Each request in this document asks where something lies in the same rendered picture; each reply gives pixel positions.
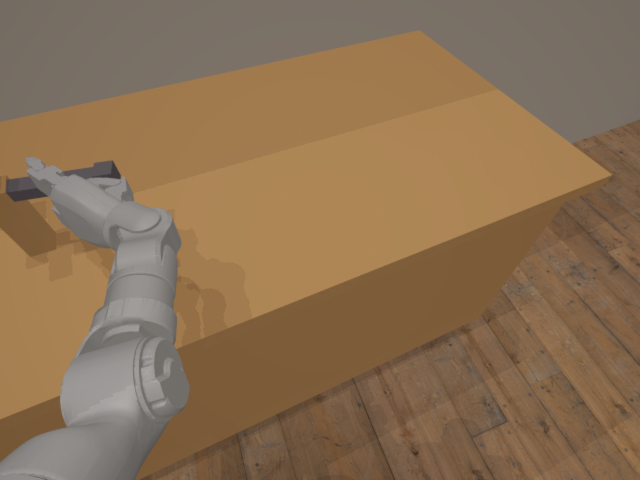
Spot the left robot forearm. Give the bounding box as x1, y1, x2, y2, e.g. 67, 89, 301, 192
60, 201, 181, 426

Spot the tap lever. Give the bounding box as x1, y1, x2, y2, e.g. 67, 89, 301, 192
6, 160, 121, 202

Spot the counter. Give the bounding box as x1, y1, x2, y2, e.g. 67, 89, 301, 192
0, 30, 612, 480

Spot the robot left hand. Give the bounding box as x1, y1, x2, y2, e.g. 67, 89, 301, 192
25, 157, 134, 248

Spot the robot left upper arm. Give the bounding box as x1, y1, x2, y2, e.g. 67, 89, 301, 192
0, 335, 190, 480

